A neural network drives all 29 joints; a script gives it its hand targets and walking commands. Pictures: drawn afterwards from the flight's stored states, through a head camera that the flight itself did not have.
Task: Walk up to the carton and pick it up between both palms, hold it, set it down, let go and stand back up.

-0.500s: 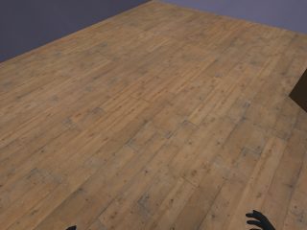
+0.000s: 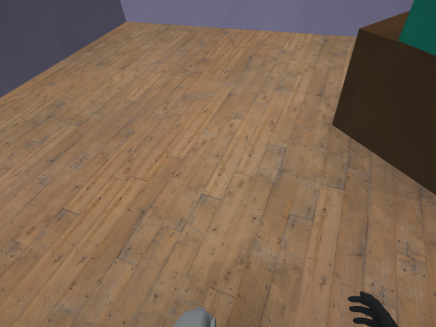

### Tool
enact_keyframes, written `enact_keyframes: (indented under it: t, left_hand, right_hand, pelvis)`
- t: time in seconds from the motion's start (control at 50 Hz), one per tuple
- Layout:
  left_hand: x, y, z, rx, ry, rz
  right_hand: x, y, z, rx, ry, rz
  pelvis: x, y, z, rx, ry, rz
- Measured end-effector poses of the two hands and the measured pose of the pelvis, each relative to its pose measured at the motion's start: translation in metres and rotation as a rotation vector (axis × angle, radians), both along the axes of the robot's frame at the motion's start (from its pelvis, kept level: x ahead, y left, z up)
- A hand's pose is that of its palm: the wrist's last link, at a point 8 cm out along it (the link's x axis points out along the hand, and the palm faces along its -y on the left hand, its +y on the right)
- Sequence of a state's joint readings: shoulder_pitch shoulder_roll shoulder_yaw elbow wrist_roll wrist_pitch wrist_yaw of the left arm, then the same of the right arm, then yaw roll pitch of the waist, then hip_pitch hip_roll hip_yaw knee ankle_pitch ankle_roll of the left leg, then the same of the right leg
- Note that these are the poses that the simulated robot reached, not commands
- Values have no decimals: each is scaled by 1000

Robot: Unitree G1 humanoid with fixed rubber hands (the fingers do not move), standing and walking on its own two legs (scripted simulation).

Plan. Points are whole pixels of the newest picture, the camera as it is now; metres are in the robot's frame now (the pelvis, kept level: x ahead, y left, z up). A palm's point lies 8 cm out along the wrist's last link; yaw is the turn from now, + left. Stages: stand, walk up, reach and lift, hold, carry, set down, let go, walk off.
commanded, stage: walk up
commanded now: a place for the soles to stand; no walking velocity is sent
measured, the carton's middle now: out of the picture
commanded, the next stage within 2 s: none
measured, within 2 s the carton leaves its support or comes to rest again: neither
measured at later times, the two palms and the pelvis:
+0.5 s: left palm (181, 186) +0.48 +0.18 -0.08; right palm out of the picture +0.15 -0.26 -0.09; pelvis +0.25 +0.00 +0.01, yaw -22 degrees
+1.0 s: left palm (212, 145) +0.66 +0.12 -0.09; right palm (412, 189) +0.49 -0.40 -0.08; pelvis +0.49 -0.11 +0.00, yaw -34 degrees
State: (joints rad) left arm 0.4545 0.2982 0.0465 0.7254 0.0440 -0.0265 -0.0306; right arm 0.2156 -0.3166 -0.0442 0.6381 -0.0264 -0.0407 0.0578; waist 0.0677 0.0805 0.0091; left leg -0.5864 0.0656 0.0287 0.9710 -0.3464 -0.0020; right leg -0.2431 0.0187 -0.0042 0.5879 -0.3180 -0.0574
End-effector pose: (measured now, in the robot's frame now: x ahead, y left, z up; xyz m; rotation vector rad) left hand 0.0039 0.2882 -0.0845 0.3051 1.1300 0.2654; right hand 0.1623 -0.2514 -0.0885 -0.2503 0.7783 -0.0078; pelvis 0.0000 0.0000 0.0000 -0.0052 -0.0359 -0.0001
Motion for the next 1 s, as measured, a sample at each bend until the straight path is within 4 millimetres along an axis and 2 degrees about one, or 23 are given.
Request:
enact_keyframes:
  t: [0.1,0.18,0.22,0.28,0.36,0.46,0.56,0.64,0.68,0.72,0.76,0.82,0.86,0.94,1.0]
  left_hand:
    - [67,8,-12,-39,10,-60]
    - [144,22,-32,-54,-6,-152]
    - [191,21,-40,-61,-13,-229]
    - [266,5,-33,-68,-61,-351]
    - [356,-25,-15,-106,-126,-477]
    - [446,-78,-1,-145,-167,-604]
    - [526,-151,5,-181,-210,-723]
    - [588,-211,1,-173,-268,-795]
    - [608,-226,-5,-148,-288,-795]
    - [618,-224,-7,-121,-277,-747]
    - [619,-211,-5,-79,-230,-685]
    - [615,-187,1,-18,-144,-622]
    - [615,-175,3,4,-94,-600]
    - [630,-167,1,6,-28,-579]
    - [658,-171,-7,-17,-12,-580]
  right_hand:
    - [34,-5,16,-37,-10,-76]
    - [62,-6,17,-94,-62,-161]
    - [59,-9,14,-136,-59,-219]
    - [33,-13,11,-157,35,-334]
    - [1,-14,15,-150,162,-459]
    - [-16,-13,9,-111,283,-559]
    - [-10,-17,-10,-48,372,-640]
    - [11,-37,-38,-5,421,-694]
    - [31,-49,-51,13,438,-688]
    - [64,-65,-53,30,409,-664]
    - [108,-85,-46,28,334,-627]
    - [180,-116,-25,8,183,-578]
    - [222,-131,-13,-2,107,-559]
    - [288,-147,2,-3,32,-552]
    - [331,-152,7,-11,8,-550]
  pelvis:
    - [52,8,1,-10,16,-74]
    - [102,24,-14,-11,16,-144]
    - [122,28,-20,13,5,-182]
    - [149,29,-13,4,-6,-223]
    - [183,23,1,18,-11,-284]
    - [227,11,7,29,-9,-351]
    - [275,-13,1,38,-4,-419]
    - [320,-46,-17,38,10,-466]
    - [337,-61,-26,8,2,-493]
    - [353,-72,-26,10,-10,-508]
    - [370,-80,-20,5,-19,-518]
    - [397,-90,-8,1,-20,-538]
    - [417,-96,-3,-1,-14,-556]
    - [459,-106,2,-7,5,-585]
    - [495,-112,0,-16,18,-602]
